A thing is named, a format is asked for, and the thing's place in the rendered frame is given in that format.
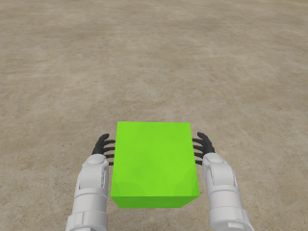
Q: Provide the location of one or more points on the right robot hand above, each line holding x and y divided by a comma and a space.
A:
205, 148

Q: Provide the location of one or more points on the carton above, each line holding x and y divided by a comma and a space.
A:
154, 165

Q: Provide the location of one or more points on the right robot forearm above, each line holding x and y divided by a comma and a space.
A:
227, 211

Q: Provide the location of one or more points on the left robot forearm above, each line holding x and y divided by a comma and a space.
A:
89, 211

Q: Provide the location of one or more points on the left robot hand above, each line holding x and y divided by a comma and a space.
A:
100, 150

